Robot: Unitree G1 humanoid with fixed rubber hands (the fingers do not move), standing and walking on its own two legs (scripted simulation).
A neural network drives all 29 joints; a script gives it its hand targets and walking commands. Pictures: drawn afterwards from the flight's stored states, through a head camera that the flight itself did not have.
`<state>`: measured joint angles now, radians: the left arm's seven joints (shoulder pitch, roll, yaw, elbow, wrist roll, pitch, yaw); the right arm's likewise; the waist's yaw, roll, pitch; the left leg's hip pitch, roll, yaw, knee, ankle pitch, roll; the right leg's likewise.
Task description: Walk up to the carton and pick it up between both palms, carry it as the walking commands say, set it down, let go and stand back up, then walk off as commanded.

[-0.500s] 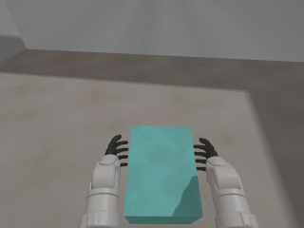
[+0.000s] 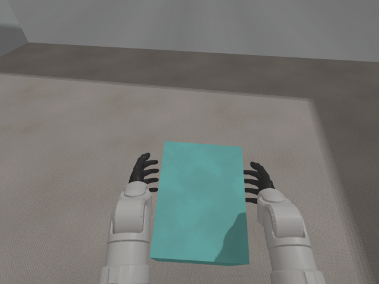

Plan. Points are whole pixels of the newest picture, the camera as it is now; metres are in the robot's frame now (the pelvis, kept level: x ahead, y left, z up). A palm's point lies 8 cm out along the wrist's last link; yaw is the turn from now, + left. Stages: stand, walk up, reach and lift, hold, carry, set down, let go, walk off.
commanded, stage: carry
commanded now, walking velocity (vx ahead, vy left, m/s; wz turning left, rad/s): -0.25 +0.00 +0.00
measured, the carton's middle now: (198, 205) +0.33 +0.01 -0.02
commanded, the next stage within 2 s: none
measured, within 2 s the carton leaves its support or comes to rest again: neither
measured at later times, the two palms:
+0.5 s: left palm (134, 232) +0.19 +0.11 +0.13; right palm (294, 260) +0.16 -0.14 +0.08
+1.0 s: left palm out of the picture +0.01 +0.12 +0.12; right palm out of the picture -0.01 -0.13 +0.07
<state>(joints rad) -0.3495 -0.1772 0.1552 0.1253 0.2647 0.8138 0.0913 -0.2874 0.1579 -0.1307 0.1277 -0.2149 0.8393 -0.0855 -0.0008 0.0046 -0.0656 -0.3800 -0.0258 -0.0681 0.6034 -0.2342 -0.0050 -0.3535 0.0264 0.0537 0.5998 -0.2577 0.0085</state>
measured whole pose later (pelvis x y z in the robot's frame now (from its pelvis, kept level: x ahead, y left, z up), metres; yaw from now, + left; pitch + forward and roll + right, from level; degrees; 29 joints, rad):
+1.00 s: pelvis -0.30 -0.02 +0.00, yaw +2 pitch +4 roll -1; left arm -0.44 -0.21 0.11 -0.18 0.14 1.17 0.29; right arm -0.31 0.16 -0.11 -0.20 -0.16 1.30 -0.16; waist 0.03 0.05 -0.02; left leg -0.52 0.05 0.01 0.69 -0.34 -0.02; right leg -0.32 0.01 -0.08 0.54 -0.28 -0.03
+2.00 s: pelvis -0.70 -0.02 +0.01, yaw +2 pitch +3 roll +3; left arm -0.44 -0.21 0.13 -0.18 0.20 1.15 0.19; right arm -0.29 0.16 -0.07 -0.23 -0.09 1.32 -0.22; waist -0.04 -0.01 -0.04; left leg -0.42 -0.03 0.04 0.88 -0.49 -0.07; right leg -0.41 -0.08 -0.03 0.51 -0.15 -0.01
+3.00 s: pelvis -1.09 -0.02 +0.01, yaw +4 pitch +2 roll -2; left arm -0.38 -0.19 0.11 -0.19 0.13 1.16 0.25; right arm -0.24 0.15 -0.04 -0.17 -0.10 1.34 -0.15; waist 0.04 -0.03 -0.03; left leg -0.31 0.02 0.02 0.52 -0.24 0.02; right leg -0.60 0.03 0.02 1.10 -0.41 0.06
